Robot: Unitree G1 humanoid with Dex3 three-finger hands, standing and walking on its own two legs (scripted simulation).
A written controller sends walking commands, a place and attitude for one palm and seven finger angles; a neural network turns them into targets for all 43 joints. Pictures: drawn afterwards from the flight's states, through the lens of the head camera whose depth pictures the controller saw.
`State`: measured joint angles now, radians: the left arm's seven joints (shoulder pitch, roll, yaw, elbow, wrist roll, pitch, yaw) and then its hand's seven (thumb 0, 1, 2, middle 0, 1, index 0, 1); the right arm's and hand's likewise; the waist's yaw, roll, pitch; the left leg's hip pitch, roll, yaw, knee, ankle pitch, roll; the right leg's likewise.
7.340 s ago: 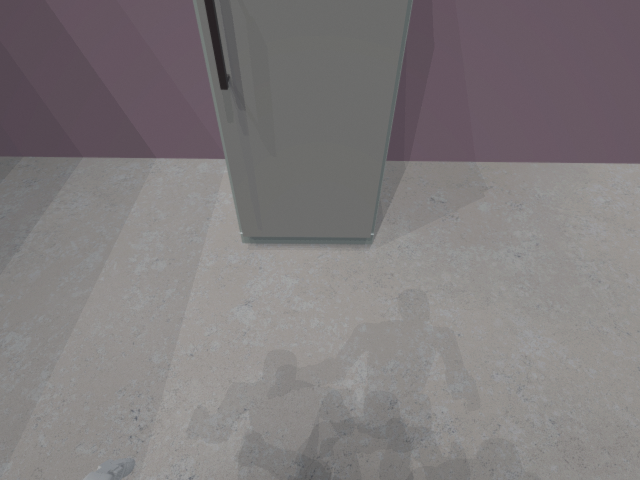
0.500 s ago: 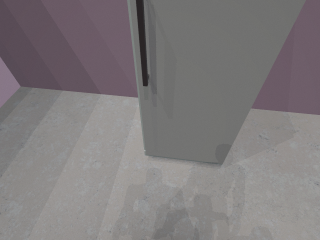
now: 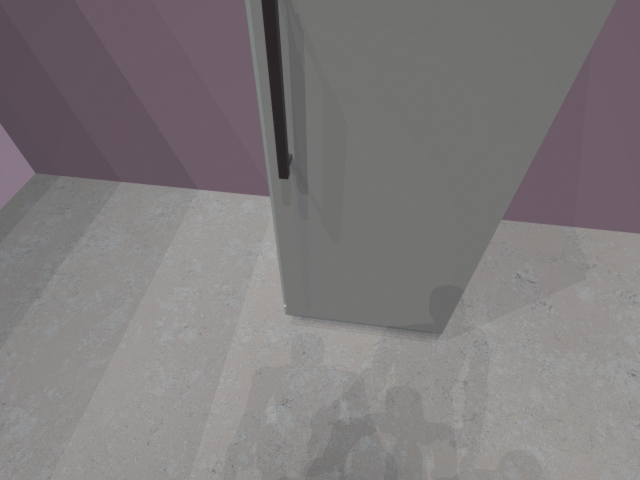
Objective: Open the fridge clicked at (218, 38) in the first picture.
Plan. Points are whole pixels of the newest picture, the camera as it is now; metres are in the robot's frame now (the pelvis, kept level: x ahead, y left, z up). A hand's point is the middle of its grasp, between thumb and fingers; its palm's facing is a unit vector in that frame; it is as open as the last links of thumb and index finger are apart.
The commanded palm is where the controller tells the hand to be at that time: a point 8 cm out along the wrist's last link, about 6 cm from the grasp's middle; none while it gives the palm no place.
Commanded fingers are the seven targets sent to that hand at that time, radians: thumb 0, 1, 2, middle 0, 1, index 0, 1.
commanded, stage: look again from close up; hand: left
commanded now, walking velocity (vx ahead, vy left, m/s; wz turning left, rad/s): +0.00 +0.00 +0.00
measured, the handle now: (280, 87) +0.68 +0.11 +0.15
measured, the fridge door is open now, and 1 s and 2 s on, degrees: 0 0 0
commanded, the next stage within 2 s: shuffle to correct the standing spot in 0.44 s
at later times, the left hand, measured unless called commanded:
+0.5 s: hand out of the picture +0.01 +0.17 -0.17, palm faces +0.02 -0.98 -0.19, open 7.3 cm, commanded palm none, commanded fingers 0.00 0.90 0.90 -0.20 -0.30 -0.20 -0.30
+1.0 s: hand out of the picture +0.02 +0.14 -0.17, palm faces +0.05 -0.99 -0.16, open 7.3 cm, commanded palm none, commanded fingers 0.00 0.90 0.90 -0.20 -0.30 -0.20 -0.30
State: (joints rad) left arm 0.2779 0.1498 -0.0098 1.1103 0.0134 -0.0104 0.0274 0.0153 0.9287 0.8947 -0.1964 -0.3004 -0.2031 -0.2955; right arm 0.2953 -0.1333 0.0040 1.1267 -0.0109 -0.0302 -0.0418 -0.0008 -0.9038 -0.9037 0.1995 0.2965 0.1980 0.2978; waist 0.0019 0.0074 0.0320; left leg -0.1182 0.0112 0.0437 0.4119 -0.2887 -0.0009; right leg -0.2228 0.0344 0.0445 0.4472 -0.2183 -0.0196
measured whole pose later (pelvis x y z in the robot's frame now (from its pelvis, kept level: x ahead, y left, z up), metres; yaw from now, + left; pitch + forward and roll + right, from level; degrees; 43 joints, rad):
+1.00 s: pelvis +0.09 -0.02 +0.00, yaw -4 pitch +1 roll +1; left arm 0.44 0.10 0.03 1.10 0.03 -0.06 0.02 0.00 0.91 0.89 -0.20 -0.30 -0.20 -0.30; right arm 0.22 -0.17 -0.04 1.07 -0.01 -0.02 -0.01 0.01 -0.91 -0.90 0.20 0.30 0.20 0.30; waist 0.06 -0.02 0.04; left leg -0.46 0.03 0.06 1.00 -0.45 0.00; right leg -0.11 0.06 0.10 0.43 -0.33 -0.07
